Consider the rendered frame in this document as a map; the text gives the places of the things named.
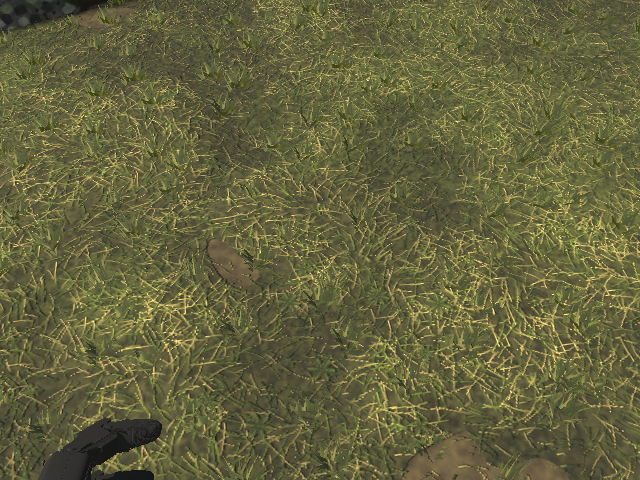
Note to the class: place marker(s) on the left robot hand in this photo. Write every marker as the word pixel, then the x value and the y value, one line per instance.
pixel 98 443

